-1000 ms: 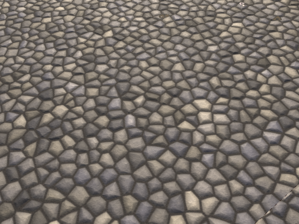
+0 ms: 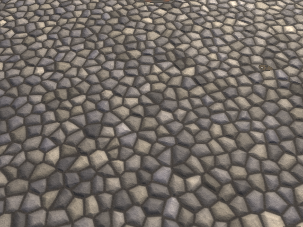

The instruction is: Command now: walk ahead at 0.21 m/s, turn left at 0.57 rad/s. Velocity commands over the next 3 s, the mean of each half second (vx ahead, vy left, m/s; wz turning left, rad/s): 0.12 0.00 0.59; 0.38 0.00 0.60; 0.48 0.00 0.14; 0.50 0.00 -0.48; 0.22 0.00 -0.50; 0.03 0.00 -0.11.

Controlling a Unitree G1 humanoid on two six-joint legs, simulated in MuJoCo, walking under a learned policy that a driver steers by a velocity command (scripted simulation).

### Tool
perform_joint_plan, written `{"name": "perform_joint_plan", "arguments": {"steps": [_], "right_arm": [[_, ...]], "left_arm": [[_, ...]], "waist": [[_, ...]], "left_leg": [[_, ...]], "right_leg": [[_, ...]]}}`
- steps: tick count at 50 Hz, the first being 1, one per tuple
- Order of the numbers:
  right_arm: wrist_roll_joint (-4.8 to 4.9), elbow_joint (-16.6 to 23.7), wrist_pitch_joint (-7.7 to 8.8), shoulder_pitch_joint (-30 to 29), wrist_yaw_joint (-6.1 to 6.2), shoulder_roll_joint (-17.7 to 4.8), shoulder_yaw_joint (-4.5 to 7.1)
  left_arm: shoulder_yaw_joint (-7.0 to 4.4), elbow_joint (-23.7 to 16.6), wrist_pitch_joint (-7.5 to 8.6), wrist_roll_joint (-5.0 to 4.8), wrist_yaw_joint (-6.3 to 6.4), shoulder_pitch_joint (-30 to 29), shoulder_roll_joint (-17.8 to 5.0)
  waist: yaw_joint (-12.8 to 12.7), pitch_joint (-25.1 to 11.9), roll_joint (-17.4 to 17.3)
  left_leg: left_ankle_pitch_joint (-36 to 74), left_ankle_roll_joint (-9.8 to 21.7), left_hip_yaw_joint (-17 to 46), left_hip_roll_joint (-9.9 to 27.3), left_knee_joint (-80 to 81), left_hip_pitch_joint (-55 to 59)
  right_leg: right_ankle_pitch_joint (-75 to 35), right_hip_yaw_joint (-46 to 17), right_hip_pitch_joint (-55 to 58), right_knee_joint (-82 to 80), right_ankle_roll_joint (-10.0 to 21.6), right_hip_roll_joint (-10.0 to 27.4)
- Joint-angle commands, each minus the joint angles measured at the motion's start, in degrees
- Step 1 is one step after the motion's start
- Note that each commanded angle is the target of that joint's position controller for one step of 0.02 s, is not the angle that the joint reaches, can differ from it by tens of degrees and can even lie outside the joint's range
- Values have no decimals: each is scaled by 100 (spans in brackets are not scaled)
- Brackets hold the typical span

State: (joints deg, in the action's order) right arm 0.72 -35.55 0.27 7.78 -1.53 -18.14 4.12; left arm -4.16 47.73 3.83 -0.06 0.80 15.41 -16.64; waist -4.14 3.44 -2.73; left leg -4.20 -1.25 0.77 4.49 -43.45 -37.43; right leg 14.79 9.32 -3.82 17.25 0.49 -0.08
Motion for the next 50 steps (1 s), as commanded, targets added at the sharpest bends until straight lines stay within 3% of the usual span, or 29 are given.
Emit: {"name": "perform_joint_plan", "arguments": {"steps": [1,3,4,5,6,7,8,9,10,11,12,14,17,23,25,26,27,28,29,30,31,33,35,39,45,47,48,49,50], "right_arm": [[-17,453,10,5,-134,-262,78],[-52,506,-29,152,-164,-466,182],[-63,426,-35,540,-151,-602,268],[-74,262,-37,1122,-73,-863,404],[-69,323,-62,1388,84,-1419,521],[-210,599,-20,1048,105,-1684,437],[-149,701,-5,969,33,-1368,373],[-110,683,20,657,5,-1154,337],[-3,645,4,402,39,-944,290],[25,663,-48,195,92,-805,235],[-39,712,-90,54,128,-806,219],[-152,722,-111,36,194,-888,260],[-88,669,-137,124,296,-952,305],[-23,659,-214,147,305,-919,294],[15,638,-222,122,302,-840,258],[29,618,-222,162,310,-707,216],[28,618,-212,268,316,-321,110],[82,883,-126,197,290,-252,95],[27,927,-39,6,273,-670,189],[17,795,-33,112,247,-867,268],[-17,630,-56,322,237,-839,285],[-25,575,-32,334,172,-621,246],[23,611,11,207,135,-417,186],[55,751,46,-212,70,-281,118],[86,939,102,-840,-148,-79,-12],[92,974,101,-870,-197,-133,-2],[72,969,97,-754,-205,-221,38],[43,907,83,-446,-194,-369,120],[42,674,61,382,-161,-591,266]], "left_arm": [[-238,-405,24,-125,49,-521,-1049],[-295,-412,-25,-232,61,-588,-1177],[-302,-429,-53,-277,70,-649,-1167],[-251,-418,-65,-234,61,-503,-993],[-120,-519,-66,75,22,-150,-646],[19,-600,-60,285,-46,323,-368],[-56,-549,-77,103,-100,189,-840],[-79,-675,-103,-88,-98,-233,-987],[-84,-635,-162,-50,-24,-429,-922],[-92,-628,-242,2,50,-546,-905],[-92,-622,-304,22,66,-523,-886],[-52,-590,-310,70,78,-407,-709],[16,-618,-308,59,97,-538,-558],[-20,-802,-236,-30,-19,-835,-658],[-53,-735,-135,-68,-65,-527,-622],[-106,-642,-103,-63,-58,-235,-697],[-194,-569,-88,27,-22,283,-1048],[-296,-516,-95,217,-55,392,-1541],[-291,-651,-27,249,-60,-39,-1424],[-208,-752,-2,128,-3,-338,-1074],[-148,-796,-1,41,38,-438,-880],[-87,-743,17,17,99,-249,-747],[-82,-678,56,78,103,27,-735],[-113,-567,58,97,68,350,-845],[-215,-352,3,-49,8,549,-1158],[-258,-284,-32,-128,-23,557,-1251],[-287,-272,-48,-158,-27,503,-1335],[-317,-261,-63,-185,-16,460,-1427],[-308,-264,-79,-214,3,391,-1415]], "waist": [[284,-447,767],[446,-570,822],[682,-743,734],[930,-1061,416],[864,-1481,-835],[381,-2209,-1519],[714,-2816,-710],[673,-2186,-429],[552,-1534,18],[441,-1176,26],[313,-1020,-128],[249,-1079,-247],[325,-1273,-305],[448,-1072,-738],[220,-934,-689],[74,-832,-502],[-19,-993,364],[113,-599,1630],[202,-115,1532],[299,-6,1339],[355,-91,1199],[256,-50,1105],[142,-46,1027],[-79,66,994],[-250,350,934],[-163,367,933],[-19,249,995],[227,-44,1046],[735,-563,913]], "left_leg": [[218,181,-165,-115,583,811],[-228,403,-326,-315,864,1159],[-84,553,-446,-507,1233,1699],[576,751,-446,-710,1630,2618],[3263,1230,1126,477,1505,4019],[4708,2430,3480,1724,1516,5000],[3579,2662,3436,1717,1853,5039],[2021,2411,3039,1435,2132,4393],[1090,1953,2541,1028,2264,3677],[711,1712,2227,787,2378,2992],[735,1606,1980,578,2456,2406],[1121,1597,1799,418,2461,2060],[818,1555,1914,371,2388,2109],[-2411,1350,2642,203,2654,1776],[-2971,1182,2706,36,2485,1438],[-3238,957,2554,-204,2173,973],[-3494,571,1824,-690,659,228],[-2995,422,857,-1322,-622,-1010],[-2389,338,1001,-758,-1326,-1346],[-1899,260,953,-651,-1585,-1376],[-1601,133,822,-582,-1805,-1263],[-1054,-5,618,-449,-2227,-1195],[-680,-69,460,-359,-2326,-1201],[-243,-195,340,-184,-1489,-1206],[-253,40,-198,-60,105,-455],[-587,267,-375,-139,460,-96],[-800,409,-517,-291,613,311],[-945,561,-693,-528,752,953],[-635,771,-829,-809,1136,2161]], "right_leg": [[-3600,-284,-5,37,740,1455],[-4141,-233,174,664,623,1509],[-4311,-106,122,1332,494,1386],[-3880,49,-193,2395,267,1056],[-870,144,-1616,4190,-145,590],[2862,-703,-3041,5842,-456,-333],[2523,-1566,-3237,6336,-471,-134],[1914,-1491,-3580,6130,-385,19],[1501,-1475,-3582,5647,-371,257],[1227,-1471,-3358,5164,-382,351],[1029,-1383,-2947,4874,-406,289],[833,-1289,-2537,4289,-480,121],[540,-1406,-2341,3517,-549,27],[391,-1381,-1751,2262,-357,-158],[129,-1265,-988,1311,-154,-168],[109,-1343,-352,763,13,42],[1038,-2475,435,215,393,1204],[2466,-4399,368,-530,1034,2205],[2872,-4684,-67,-709,1238,2335],[2578,-4072,-89,-671,1040,2046],[2117,-3525,22,-635,822,1769],[1262,-2729,-14,-731,696,1544],[698,-2143,17,-799,697,1441],[-73,-1481,275,-888,803,1496],[-735,-698,387,-850,749,1677],[-1324,-503,518,-665,680,1761],[-2363,-352,545,-371,622,1767],[-3779,-144,563,223,545,1727],[-4795,164,355,1328,400,1556]]}}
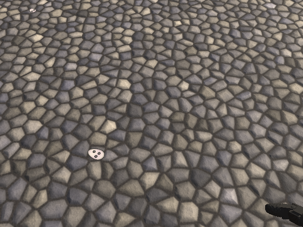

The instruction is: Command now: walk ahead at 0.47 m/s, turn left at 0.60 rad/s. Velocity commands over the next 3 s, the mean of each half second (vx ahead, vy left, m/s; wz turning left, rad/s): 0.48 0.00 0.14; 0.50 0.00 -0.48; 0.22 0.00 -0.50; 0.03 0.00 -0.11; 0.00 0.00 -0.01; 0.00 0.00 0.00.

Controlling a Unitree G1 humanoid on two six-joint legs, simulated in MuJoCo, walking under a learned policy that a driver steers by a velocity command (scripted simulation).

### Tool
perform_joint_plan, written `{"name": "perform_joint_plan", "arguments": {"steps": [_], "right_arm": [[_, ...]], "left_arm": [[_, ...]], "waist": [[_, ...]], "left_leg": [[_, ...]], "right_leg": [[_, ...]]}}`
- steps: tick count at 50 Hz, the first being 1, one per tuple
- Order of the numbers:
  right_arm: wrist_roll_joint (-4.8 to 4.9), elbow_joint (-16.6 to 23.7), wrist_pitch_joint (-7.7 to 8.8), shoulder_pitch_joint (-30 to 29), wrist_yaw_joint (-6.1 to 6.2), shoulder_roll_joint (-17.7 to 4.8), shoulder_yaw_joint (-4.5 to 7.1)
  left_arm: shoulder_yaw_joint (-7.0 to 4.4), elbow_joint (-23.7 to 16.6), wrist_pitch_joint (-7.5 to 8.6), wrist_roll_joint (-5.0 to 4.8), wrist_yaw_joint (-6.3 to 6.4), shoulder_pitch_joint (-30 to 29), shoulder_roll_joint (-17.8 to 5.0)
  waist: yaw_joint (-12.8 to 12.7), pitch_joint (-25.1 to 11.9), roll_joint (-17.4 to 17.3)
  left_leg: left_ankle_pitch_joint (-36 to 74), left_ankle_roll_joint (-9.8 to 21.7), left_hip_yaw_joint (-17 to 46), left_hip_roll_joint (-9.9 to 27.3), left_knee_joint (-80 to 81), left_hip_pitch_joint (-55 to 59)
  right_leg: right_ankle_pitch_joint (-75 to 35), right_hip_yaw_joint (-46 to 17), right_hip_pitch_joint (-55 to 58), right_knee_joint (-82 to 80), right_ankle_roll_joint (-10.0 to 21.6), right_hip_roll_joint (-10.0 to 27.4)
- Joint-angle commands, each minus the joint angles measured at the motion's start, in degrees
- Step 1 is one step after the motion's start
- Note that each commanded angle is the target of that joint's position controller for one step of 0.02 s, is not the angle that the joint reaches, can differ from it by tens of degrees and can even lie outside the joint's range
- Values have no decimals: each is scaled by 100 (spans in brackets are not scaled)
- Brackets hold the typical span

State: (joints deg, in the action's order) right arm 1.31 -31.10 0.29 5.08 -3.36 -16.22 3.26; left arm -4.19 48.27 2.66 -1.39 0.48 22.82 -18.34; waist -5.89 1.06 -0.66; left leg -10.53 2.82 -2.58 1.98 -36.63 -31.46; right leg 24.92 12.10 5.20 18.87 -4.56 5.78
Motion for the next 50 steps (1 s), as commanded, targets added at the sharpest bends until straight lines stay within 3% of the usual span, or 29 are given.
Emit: {"name": "perform_joint_plan", "arguments": {"steps": [1,2,3,4,5,6,7,8,10,13,16,21,23,25,26,27,28,29,30,31,32,33,34,37,42,44,47,49,50], "right_arm": [[25,-63,2,1681,116,-1149,555],[83,-161,-18,2099,241,-1739,648],[44,32,104,2104,215,-1718,548],[-31,-104,200,1961,161,-1224,398],[-40,-176,250,1749,161,-1078,341],[-45,-175,271,1335,171,-920,282],[-104,-140,296,1035,168,-754,214],[-149,-127,317,863,177,-676,183],[-135,-253,402,812,207,-684,178],[-122,-487,448,951,278,-756,183],[-136,-664,452,1089,319,-791,167],[-97,-1072,439,1522,328,-932,223],[-83,-1156,372,1528,360,-975,254],[-105,-1142,296,1415,414,-1085,288],[-127,-1117,243,1366,448,-1141,296],[-133,-1070,187,1283,496,-1113,264],[-275,-912,234,1639,543,-880,155],[-339,-868,376,2275,406,-219,-69],[-128,-852,548,1622,309,-745,18],[55,-599,664,1009,254,-908,52],[-8,-508,738,676,270,-856,18],[-123,-481,758,594,300,-844,44],[-176,-477,723,695,311,-839,65],[-242,-536,568,911,347,-675,34],[-230,-323,557,-144,339,-364,-97],[-153,-260,597,-461,301,-410,-79],[-95,-224,660,-586,254,-619,16],[-68,-287,711,-334,244,-756,102],[-77,-398,735,73,265,-834,168]], "left_arm": [[-227,-362,72,-15,56,-211,-1049],[27,-685,148,293,13,-60,-292],[98,-819,356,185,-27,-127,-326],[-62,-906,440,-82,-69,-713,-853],[-27,-978,501,-118,-76,-904,-802],[-21,-889,514,13,-30,-926,-730],[-49,-841,470,95,-25,-826,-734],[-47,-773,400,106,-52,-681,-697],[-16,-676,282,139,-75,-553,-522],[42,-815,228,174,-78,-1062,-349],[132,-881,283,94,-173,-1604,-170],[160,-1171,301,-15,-357,-2295,-194],[142,-1272,301,12,-433,-2336,-232],[70,-1267,273,55,-456,-1984,-371],[-27,-1184,244,72,-434,-1514,-542],[-166,-1021,221,78,-383,-727,-786],[-317,-965,174,72,-316,48,-1310],[-328,-921,205,-27,-346,205,-1449],[-201,-923,191,-37,-315,393,-899],[-166,-999,183,18,-270,4,-812],[-152,-1093,174,53,-244,-324,-784],[-129,-1168,171,90,-222,-605,-711],[-89,-1256,173,152,-198,-762,-613],[-89,-1274,169,98,-131,-874,-603],[-166,-1110,78,23,20,-550,-827],[-182,-1018,29,1,39,-318,-854],[-181,-959,-35,-32,55,-178,-777],[-196,-981,-73,-5,63,-271,-761],[-164,-1012,-85,9,54,-339,-648]], "waist": [[1370,-937,432],[1199,-1400,-1159],[1176,-2511,-1353],[1346,-1795,-694],[1189,-1113,-660],[946,-742,-241],[716,-521,-355],[559,-451,-452],[436,-378,-351],[531,-38,-249],[781,145,-280],[1040,464,-155],[984,415,-146],[756,50,-321],[508,-326,-415],[66,-794,-318],[-59,-1547,431],[351,-2239,1607],[-80,-2244,1020],[-79,-1380,708],[59,-868,104],[289,-519,-84],[485,-455,59],[692,-272,269],[316,-78,415],[175,-114,478],[203,-154,591],[401,-182,756],[636,-321,765]], "left_leg": [[163,579,-194,-610,496,3302],[-506,1280,2453,956,765,5212],[-1482,2032,5124,1877,1843,5638],[-1281,1676,4277,1722,2036,5227],[-796,1488,3424,1511,1985,4433],[-263,1303,2792,1245,1998,3621],[395,1233,2369,1036,2114,2999],[739,1225,2135,917,2286,2614],[1381,1298,1774,868,2494,2266],[1802,1205,1245,738,2682,2162],[1541,924,701,569,2805,2122],[1325,830,510,1038,2828,3056],[1964,724,406,1203,2525,3591],[3881,558,220,1176,1837,3878],[4966,460,97,1079,1088,3935],[5310,264,-167,842,-132,3530],[3555,4,-281,547,-2006,1936],[-1855,-357,252,-691,-3834,-285],[-2058,-266,1026,-538,-4301,-919],[-1565,-171,1020,-244,-4177,-1294],[-1204,-128,936,-35,-3760,-1215],[-975,-167,906,125,-3282,-950],[-852,-213,933,220,-3054,-583],[-729,-496,742,291,-2312,-334],[1220,-760,552,-46,-167,267],[1599,-766,577,-212,293,534],[1263,-636,812,-255,796,612],[801,-439,813,-239,954,947],[776,-283,722,-216,1183,1528]], "right_leg": [[-5421,-6,-1512,2574,701,748],[-896,-70,-3929,4709,345,92],[892,-1423,-4759,5869,293,-577],[330,-1685,-5312,6046,346,-258],[-116,-1555,-5337,5756,462,-27],[-531,-1536,-5032,5337,468,206],[-825,-1572,-4647,4976,450,337],[-1012,-1570,-4335,4861,421,385],[-1207,-1469,-4170,4573,289,348],[-2075,-1412,-4477,3616,136,297],[-3268,-1248,-4178,2300,247,112],[-3376,-1328,-4404,1369,592,-123],[-2860,-1323,-4508,1242,764,-241],[-2242,-1035,-3922,1282,953,-562],[-1969,-836,-3276,1345,1078,-806],[-2150,-775,-2095,1173,1256,-993],[-2563,-2258,-83,1440,1765,10],[-1016,-5347,1674,655,2790,1194],[-273,-5810,1817,17,2592,1144],[-419,-5073,1145,-131,2338,1031],[-948,-4568,307,-220,2225,839],[-1640,-4159,-427,-305,2192,679],[-2113,-3903,-878,-428,2192,507],[-2801,-3348,-1639,-624,2238,306],[-2453,-2689,-2348,-556,1803,-228],[-2117,-2882,-2268,-444,1703,-183],[-1767,-3423,-1660,16,1585,7],[-1843,-3715,-1446,395,1476,107],[-1960,-3667,-1513,739,1350,-33]]}}
Over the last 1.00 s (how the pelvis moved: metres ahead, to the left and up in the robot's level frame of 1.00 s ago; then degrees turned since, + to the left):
0.27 0.10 -0.02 36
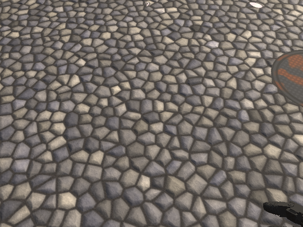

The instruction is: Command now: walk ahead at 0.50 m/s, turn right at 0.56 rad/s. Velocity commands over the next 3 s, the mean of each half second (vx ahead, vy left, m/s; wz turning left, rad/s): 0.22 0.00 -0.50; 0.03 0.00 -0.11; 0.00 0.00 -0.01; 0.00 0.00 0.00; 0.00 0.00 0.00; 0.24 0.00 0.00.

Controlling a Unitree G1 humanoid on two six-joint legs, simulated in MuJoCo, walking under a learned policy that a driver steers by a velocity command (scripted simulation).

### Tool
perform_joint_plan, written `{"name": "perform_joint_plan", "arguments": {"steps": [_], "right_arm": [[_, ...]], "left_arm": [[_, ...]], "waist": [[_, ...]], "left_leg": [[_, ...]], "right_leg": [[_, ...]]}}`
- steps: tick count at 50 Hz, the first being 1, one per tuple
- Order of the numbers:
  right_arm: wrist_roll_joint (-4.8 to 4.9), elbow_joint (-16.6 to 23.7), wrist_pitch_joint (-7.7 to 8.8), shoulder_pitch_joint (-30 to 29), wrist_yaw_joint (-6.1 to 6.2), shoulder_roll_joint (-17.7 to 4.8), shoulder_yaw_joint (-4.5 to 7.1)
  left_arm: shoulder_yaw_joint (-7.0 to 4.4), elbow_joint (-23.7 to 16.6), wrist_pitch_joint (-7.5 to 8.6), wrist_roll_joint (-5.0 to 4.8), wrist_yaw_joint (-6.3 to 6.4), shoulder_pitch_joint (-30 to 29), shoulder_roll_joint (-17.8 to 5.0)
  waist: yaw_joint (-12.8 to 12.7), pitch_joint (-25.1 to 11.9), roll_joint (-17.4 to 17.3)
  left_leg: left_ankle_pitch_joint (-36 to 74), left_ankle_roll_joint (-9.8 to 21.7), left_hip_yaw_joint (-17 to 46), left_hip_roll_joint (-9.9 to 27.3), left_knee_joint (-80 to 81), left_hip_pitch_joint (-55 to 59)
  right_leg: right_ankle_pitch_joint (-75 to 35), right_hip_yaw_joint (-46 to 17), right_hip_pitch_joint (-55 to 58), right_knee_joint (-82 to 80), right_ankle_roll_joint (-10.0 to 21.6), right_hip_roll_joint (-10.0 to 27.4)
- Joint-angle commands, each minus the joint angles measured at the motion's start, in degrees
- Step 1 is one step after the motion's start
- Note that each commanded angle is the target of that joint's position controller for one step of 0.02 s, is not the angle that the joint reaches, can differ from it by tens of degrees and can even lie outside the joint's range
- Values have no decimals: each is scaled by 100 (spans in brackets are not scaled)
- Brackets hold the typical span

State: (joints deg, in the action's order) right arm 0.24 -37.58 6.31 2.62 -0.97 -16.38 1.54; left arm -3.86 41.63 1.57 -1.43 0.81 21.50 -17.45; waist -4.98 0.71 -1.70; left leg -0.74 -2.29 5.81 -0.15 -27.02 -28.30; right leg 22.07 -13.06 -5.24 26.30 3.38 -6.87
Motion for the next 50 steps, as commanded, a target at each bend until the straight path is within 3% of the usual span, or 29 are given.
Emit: {"name": "perform_joint_plan", "arguments": {"steps": [1,2,3,4,5,6,7,9,12,16,20,23,24,25,26,27,28,29,31,33,36,38,39,40,41,42,43,46,50], "right_arm": [[-53,179,161,936,68,-1014,426],[-209,145,137,1557,120,-1492,541],[-128,-23,37,1825,68,-1471,571],[-69,109,0,1502,70,-972,441],[-94,181,-59,1222,90,-730,365],[-108,176,-102,966,87,-588,312],[-111,126,-126,798,90,-502,281],[-125,4,-135,661,89,-551,298],[-101,-159,-193,575,156,-820,398],[-15,-305,-332,448,223,-921,417],[113,-539,-400,640,149,-1100,454],[229,-664,-426,622,134,-1060,425],[118,-738,-386,925,120,-865,354],[-184,-570,-327,1181,59,-518,191],[-150,-615,-386,1117,22,-489,124],[10,-641,-479,879,12,-857,246],[85,-630,-548,745,43,-792,247],[56,-706,-618,752,107,-762,254],[-12,-815,-733,939,190,-724,258],[-14,-912,-763,1095,217,-540,204],[-19,-904,-759,944,208,-466,168],[-87,-979,-734,1070,160,-373,140],[-187,-960,-719,1037,139,-437,131],[-219,-874,-705,941,156,-785,177],[-154,-947,-701,594,160,-889,202],[-177,-853,-662,394,140,-586,130],[-209,-908,-613,414,144,-499,95],[-122,-1076,-469,622,168,-490,69],[-98,-1253,-468,818,212,-450,48]], "left_arm": [[-99,-411,44,52,-4,-220,-461],[12,-544,71,37,-3,229,-99],[37,-668,96,-21,18,560,-246],[-104,-564,56,-27,40,336,-789],[-169,-636,-7,20,54,-142,-939],[-200,-701,-64,75,67,-357,-920],[-231,-743,-123,88,65,-391,-858],[-173,-754,-240,24,41,-290,-535],[-106,-934,-311,47,24,-575,-333],[-72,-1046,-277,77,-109,-956,-279],[-98,-1241,-265,105,-208,-1370,-343],[-188,-1175,-238,131,-199,-1056,-494],[-296,-1150,-231,160,-125,-806,-864],[-349,-1279,-253,298,-17,-618,-1374],[-153,-1282,-229,315,-25,-678,-808],[-65,-1218,-190,266,-86,-790,-552],[-44,-1124,-149,236,-112,-1041,-517],[-68,-1091,-139,203,-123,-1289,-601],[-96,-1041,-161,222,-93,-1652,-684],[-71,-969,-170,254,-73,-1770,-536],[-35,-782,-179,253,-53,-1744,-433],[26,-663,-193,204,-56,-1830,-297],[80,-515,-175,211,-71,-1589,-138],[100,-437,-162,286,-87,-1371,-80],[98,-423,-174,302,-84,-1184,20],[67,-367,-194,315,-46,-1477,-178],[14,-359,-207,275,-9,-1584,-269],[-5,-152,-232,271,62,-1423,-230],[-21,130,-174,225,65,-1324,-158]], "waist": [[855,-814,677],[862,-1627,-418],[742,-1920,-1760],[800,-1269,-958],[823,-780,-459],[720,-487,-213],[574,-344,-306],[449,-220,-608],[459,-327,-548],[569,-478,-413],[671,-407,-374],[395,-519,-255],[357,-815,217],[474,-1410,1489],[299,-2084,1519],[227,-1736,927],[354,-1274,836],[439,-963,688],[660,-724,858],[685,-779,936],[569,-787,982],[730,-698,898],[701,-584,702],[465,-366,120],[143,-181,-721],[333,44,-609],[374,107,-536],[440,94,-321],[541,-58,-7]], "left_leg": [[-388,518,236,484,169,2333],[-519,1204,1918,1761,184,4261],[-951,1767,3821,2554,627,4780],[-742,1613,3333,2397,659,4208],[228,1431,2308,2165,569,3548],[1268,1346,1538,1890,568,2948],[1856,1285,1044,1703,600,2534],[2121,1307,362,1426,894,1986],[2468,1506,-65,1573,1101,2073],[2211,1408,-721,1486,1120,2099],[2042,1335,-748,1573,757,2377],[1839,986,-866,1355,-192,2275],[1199,627,-1136,1004,-935,1812],[-1779,139,-1373,420,-2490,284],[-3962,-83,-575,235,-3337,-23],[-3875,-142,-313,400,-3626,-60],[-3704,-137,-323,461,-3530,-218],[-3450,-175,-328,500,-3234,-203],[-2868,-305,-462,408,-2791,460],[-2519,-333,-534,351,-2212,900],[-1886,-232,-554,324,-1305,1312],[-1000,-65,-672,229,-231,1944],[-523,66,-468,362,191,2194],[-277,298,76,865,429,2104],[-1749,586,144,952,602,1118],[-2662,542,119,771,848,602],[-2787,411,47,688,908,490],[-2027,262,-132,545,702,858],[-1401,307,-235,463,512,1261]], "right_leg": [[-1611,-860,-798,977,368,957],[-351,-80,-2236,2851,-64,213],[1430,292,-3475,4157,-283,130],[1112,149,-3775,4720,-410,472],[755,347,-3716,4854,-508,624],[559,487,-3549,4714,-591,759],[433,550,-3373,4496,-628,920],[218,851,-3002,4101,-691,982],[-318,978,-3030,3325,-766,1070],[-1377,1169,-2440,2137,-641,1071],[-1173,1293,-2076,1198,-409,880],[-1863,1446,-1067,-136,-55,601],[-3619,991,-114,-326,165,947],[-6363,-745,1456,176,1006,2482],[-5946,-1429,1357,-42,1865,3145],[-5219,-990,876,-210,1715,2785],[-4638,-574,541,-266,1384,2434],[-4124,-325,155,-391,1154,2221],[-3699,69,-713,-585,1011,1927],[-3329,265,-915,-617,990,1796],[-2420,178,-966,-623,945,1813],[-1272,251,-1263,-544,661,1624],[-583,332,-1451,-506,321,1406],[42,585,-1590,-186,-1,1060],[-213,1013,-1030,-169,-260,730],[-597,1012,-603,-19,-355,736],[-787,1001,-481,43,-321,760],[-1179,883,-544,-42,-249,850],[-1631,905,-558,-61,-301,866]]}}
Over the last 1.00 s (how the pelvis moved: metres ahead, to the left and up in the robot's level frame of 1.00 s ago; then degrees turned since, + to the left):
0.60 0.02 0.01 -15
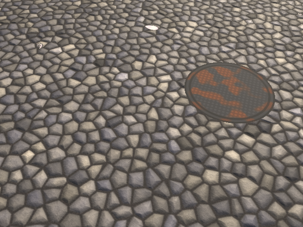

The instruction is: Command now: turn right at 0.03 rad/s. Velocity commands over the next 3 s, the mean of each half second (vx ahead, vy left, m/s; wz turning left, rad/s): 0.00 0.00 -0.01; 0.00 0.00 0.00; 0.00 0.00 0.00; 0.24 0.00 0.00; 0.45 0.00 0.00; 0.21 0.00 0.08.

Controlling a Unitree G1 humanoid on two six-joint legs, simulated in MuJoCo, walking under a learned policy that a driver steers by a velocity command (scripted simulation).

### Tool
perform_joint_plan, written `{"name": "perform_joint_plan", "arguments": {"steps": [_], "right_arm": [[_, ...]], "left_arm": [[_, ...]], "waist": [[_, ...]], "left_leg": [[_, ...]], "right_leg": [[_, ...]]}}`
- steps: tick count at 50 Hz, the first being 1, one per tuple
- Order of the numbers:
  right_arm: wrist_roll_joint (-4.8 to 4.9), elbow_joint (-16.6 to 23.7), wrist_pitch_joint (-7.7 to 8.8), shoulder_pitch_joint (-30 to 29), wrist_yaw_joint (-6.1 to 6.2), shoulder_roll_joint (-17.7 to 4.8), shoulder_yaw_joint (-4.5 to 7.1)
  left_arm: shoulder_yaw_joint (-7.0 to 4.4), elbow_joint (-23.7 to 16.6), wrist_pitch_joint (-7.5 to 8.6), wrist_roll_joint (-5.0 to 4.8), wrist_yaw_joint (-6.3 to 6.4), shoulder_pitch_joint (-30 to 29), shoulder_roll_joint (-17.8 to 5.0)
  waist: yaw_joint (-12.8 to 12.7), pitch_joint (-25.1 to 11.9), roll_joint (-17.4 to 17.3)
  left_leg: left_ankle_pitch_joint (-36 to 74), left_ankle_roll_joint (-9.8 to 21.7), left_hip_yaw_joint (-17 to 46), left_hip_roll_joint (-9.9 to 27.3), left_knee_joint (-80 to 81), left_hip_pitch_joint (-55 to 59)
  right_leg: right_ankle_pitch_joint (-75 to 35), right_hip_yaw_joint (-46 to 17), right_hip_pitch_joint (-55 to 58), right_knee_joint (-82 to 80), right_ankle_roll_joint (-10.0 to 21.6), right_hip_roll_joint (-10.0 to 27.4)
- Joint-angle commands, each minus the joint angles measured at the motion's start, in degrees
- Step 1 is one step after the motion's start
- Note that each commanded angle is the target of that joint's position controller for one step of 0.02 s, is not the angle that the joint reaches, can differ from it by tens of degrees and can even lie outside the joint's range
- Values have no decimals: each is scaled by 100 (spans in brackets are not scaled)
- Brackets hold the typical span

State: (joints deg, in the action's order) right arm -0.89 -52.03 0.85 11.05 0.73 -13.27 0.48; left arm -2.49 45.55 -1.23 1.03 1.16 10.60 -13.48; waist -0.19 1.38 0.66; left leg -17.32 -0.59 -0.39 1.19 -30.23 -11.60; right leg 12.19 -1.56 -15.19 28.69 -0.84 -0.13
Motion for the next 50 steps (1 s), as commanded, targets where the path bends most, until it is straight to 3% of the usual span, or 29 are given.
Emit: {"name": "perform_joint_plan", "arguments": {"steps": [1,12,25,50], "right_arm": [[18,159,72,-19,46,-750,150],[58,-240,23,-26,9,-683,127],[58,-598,-8,160,51,-663,105],[68,-857,-18,780,103,-451,47]], "left_arm": [[-165,-190,111,-30,34,-211,-559],[-191,590,60,-76,146,-15,-651],[-139,1270,39,-92,189,-76,-634],[2,1898,56,-107,201,191,-465]], "waist": [[72,-150,-192],[51,-179,-63],[34,-50,-113],[20,130,-80]], "left_leg": [[378,148,368,313,813,-350],[1200,191,236,182,829,-68],[1156,192,196,110,963,-39],[814,206,160,32,1041,-130]], "right_leg": [[-750,-241,460,-299,107,196],[-1263,-203,733,-345,51,244],[-1075,-111,733,-471,22,226],[-747,-27,521,-554,-3,194]]}}
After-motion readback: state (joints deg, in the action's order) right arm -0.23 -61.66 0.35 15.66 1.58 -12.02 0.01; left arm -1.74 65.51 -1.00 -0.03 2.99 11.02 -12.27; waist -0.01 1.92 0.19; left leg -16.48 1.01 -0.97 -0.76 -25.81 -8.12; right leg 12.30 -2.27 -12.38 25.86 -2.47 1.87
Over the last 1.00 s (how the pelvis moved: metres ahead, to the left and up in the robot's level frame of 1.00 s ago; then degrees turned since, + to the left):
0.23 0.01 0.00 -17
